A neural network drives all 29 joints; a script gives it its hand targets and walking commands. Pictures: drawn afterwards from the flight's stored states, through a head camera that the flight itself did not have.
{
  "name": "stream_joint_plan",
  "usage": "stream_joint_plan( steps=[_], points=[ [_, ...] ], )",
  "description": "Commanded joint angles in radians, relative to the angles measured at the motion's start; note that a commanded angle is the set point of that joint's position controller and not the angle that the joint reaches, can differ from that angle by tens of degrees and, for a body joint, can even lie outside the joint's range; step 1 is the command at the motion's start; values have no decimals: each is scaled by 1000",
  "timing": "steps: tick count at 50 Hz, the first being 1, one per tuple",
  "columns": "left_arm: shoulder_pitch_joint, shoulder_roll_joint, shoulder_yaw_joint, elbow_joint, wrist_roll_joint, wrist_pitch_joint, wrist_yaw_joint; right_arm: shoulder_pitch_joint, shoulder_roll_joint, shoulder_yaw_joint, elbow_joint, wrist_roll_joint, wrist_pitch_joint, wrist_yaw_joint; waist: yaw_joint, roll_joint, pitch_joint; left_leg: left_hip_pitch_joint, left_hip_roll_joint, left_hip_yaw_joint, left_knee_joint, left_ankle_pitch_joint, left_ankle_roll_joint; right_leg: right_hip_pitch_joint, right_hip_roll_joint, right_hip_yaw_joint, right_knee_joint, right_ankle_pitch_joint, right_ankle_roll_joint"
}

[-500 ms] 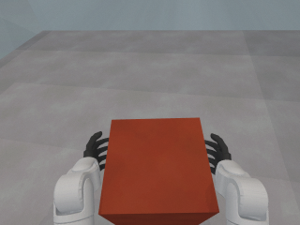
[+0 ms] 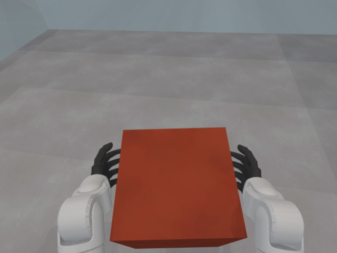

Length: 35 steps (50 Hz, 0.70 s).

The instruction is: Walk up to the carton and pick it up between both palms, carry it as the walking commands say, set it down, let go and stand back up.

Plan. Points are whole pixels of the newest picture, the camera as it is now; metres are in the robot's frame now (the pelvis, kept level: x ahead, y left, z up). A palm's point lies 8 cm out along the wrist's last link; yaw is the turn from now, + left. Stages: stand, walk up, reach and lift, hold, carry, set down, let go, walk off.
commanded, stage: carry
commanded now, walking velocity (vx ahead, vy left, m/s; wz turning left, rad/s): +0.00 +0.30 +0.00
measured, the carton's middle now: (175, 194) +0.26 +0.00 +0.03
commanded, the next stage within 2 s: none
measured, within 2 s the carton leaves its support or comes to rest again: neither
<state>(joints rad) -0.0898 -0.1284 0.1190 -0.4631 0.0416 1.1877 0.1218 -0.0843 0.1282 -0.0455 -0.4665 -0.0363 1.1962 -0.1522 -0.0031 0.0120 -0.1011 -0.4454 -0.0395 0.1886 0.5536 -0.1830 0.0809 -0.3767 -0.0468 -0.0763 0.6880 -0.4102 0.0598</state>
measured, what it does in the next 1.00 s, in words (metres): steps to the left: left foot, then right foot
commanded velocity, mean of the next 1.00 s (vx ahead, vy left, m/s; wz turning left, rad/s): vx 0.00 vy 0.19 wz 0.00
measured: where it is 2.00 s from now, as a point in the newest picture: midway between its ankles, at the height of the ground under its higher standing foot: outside the picture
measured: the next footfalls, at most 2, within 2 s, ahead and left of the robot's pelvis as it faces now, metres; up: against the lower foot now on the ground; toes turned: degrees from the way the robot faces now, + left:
left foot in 0.34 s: +0.05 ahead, +0.28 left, +0.00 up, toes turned +8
right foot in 0.62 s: -0.03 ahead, +0.10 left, +0.00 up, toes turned -5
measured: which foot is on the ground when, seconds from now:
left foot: down 0.00-0.00, up 0.02-0.32, down 0.34-0.62, up 0.64-0.90, down 0.92-1.00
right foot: down 0.00-0.34, up 0.36-0.60, down 0.62-0.92, up 0.94-1.00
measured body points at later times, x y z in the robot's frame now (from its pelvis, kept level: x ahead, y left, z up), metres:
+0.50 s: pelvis -0.05 +0.16 +0.01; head -0.03 +0.17 +0.46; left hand +0.21 +0.34 +0.08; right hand +0.22 +0.03 +0.09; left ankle +0.01 +0.27 -0.72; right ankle -0.06 +0.02 -0.66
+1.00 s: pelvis -0.07 +0.29 +0.01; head -0.06 +0.29 +0.46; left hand +0.18 +0.46 +0.09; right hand +0.19 +0.16 +0.09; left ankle -0.05 +0.42 -0.72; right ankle -0.08 +0.13 -0.70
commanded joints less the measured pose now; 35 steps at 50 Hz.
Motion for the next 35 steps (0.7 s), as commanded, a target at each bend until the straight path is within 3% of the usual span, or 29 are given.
stream_joint_plan(
  steps=[1,2,3,4,7,8,10,11,12,13,14,15,16,17,18,20,21,22,24,25,26,28,29,30,31,32,33,34,35],
  points=[
    [-273,-800,-615,-2,-248,6,-131,-383,784,634,-117,222,5,124,14,-341,-43,-338,83,-287,552,-338,-88,157,-617,668,-492,227,-271],
    [-295,-807,-628,-56,-255,9,-132,-378,820,633,-94,235,9,123,15,-111,-36,-255,99,-331,631,-231,-89,73,-517,513,-475,126,-235],
    [-310,-838,-630,-62,-264,14,-138,-405,855,642,-122,250,3,121,11,-39,-28,-259,84,-316,606,-149,-85,110,-443,414,-445,186,-183],
    [-363,-842,-644,-112,-291,4,-147,-397,859,629,-125,248,1,124,8,-82,-42,-229,92,-284,586,-113,-91,109,-388,293,-404,304,-155],
    [-296,-796,-608,-67,-276,14,-141,-366,847,641,-93,245,9,114,6,-217,-68,-143,63,-161,378,-106,-110,214,-281,136,-314,705,-107],
    [-297,-814,-620,-94,-294,9,-143,-362,866,652,-123,257,3,108,11,-255,-116,-135,49,-134,306,-137,-113,292,-258,110,-279,845,-105],
    [-311,-820,-610,-131,-290,0,-137,-390,891,678,-156,287,3,105,14,-300,-171,-73,13,-84,149,-175,-124,367,-235,85,-245,982,-93],
    [-272,-842,-625,-105,-282,4,-130,-385,849,659,-197,285,0,109,18,-296,-211,-24,31,-98,34,-194,-113,365,-279,121,-237,937,-91],
    [-299,-840,-635,-166,-296,-12,-130,-390,877,670,-208,304,-10,111,22,-316,-245,1,16,-63,-55,-173,-123,404,-282,102,-206,963,-92],
    [-316,-850,-654,-191,-307,-15,-131,-385,879,669,-234,309,-14,114,16,-333,-290,91,13,-43,-150,-140,-115,392,-306,127,-187,906,-82],
    [-300,-863,-660,-181,-306,-18,-129,-377,882,665,-236,310,-16,113,8,-329,-317,195,28,-34,-227,-77,-108,341,-276,71,-137,778,-50],
    [-327,-867,-674,-199,-300,-25,-125,-401,881,656,-247,313,-24,117,2,-224,-360,337,75,-79,-223,5,-91,193,-230,35,-67,557,-21],
    [-312,-856,-688,-209,-295,-26,-126,-379,870,652,-232,309,-27,124,-2,-3,-377,459,205,-202,-210,159,-49,-8,-155,-11,33,72,1],
    [-344,-850,-708,-218,-303,-24,-125,-342,854,622,-196,298,-28,126,1,234,-332,490,353,-354,-173,468,15,-212,-50,-67,217,-265,27],
    [-347,-858,-728,-224,-304,-22,-121,-318,853,610,-182,295,-26,133,-4,301,-328,437,385,-361,-162,479,58,-230,-9,-22,377,-336,17],
    [-371,-874,-750,-223,-304,-18,-125,-324,851,605,-177,282,-28,151,-12,251,-239,231,309,-251,-209,52,79,-190,-25,6,489,-192,-3],
    [-400,-885,-759,-223,-309,-17,-119,-281,863,583,-120,269,-24,156,-8,249,-208,196,259,-186,-213,5,60,-191,-21,-5,525,-133,-2],
    [-396,-911,-767,-238,-315,-18,-120,-298,893,607,-151,283,-29,162,-1,226,-214,241,230,-148,-178,128,56,-185,-21,-24,445,-109,-10],
    [-378,-876,-749,-207,-302,-12,-115,-273,854,578,-107,252,-27,155,5,197,-228,262,201,-159,-150,181,67,-143,-5,-55,304,-108,-7],
    [-344,-869,-740,-184,-293,-9,-118,-297,842,590,-136,259,-32,154,3,228,-248,242,221,-188,-174,110,92,-93,0,-54,277,-101,-7],
    [-370,-834,-741,-205,-295,-10,-120,-272,828,590,-116,245,-31,149,-2,214,-224,209,261,-251,-178,128,118,-77,8,-56,215,-113,-17],
    [-345,-803,-690,-164,-272,-7,-120,-298,828,606,-93,250,-23,139,18,146,-233,142,273,-274,-181,19,118,86,13,-55,-51,-25,-44],
    [-331,-811,-672,-128,-267,-5,-120,-292,804,608,-97,238,-15,130,31,76,-234,98,230,-195,-162,-19,47,213,-12,-50,-251,109,-54],
    [-262,-779,-639,-100,-258,-4,-125,-272,788,622,-81,237,-10,125,47,-72,-244,-28,174,-135,-66,-88,-24,361,-118,75,-347,153,-69],
    [-315,-773,-629,-107,-265,-3,-132,-313,795,631,-103,230,-5,122,29,-379,-164,-268,63,-70,186,-233,-86,372,-433,519,-461,17,-134],
    [-275,-759,-615,-54,-250,-2,-133,-348,772,634,-106,221,-1,119,18,-351,-40,-375,37,-204,459,-328,-91,192,-585,682,-546,34,-217],
    [-285,-777,-625,-77,-248,-5,-135,-365,807,657,-118,237,2,124,12,-205,-31,-266,83,-329,596,-269,-83,87,-531,563,-515,36,-215],
    [-304,-804,-628,-90,-256,3,-142,-406,841,666,-130,249,2,121,16,-83,-25,-212,87,-303,589,-135,-92,79,-413,369,-488,35,-170],
    [-362,-825,-658,-138,-287,4,-144,-376,852,642,-125,250,1,128,10,-100,-39,-185,88,-265,551,-100,-83,76,-358,279,-448,88,-148]
  ],
)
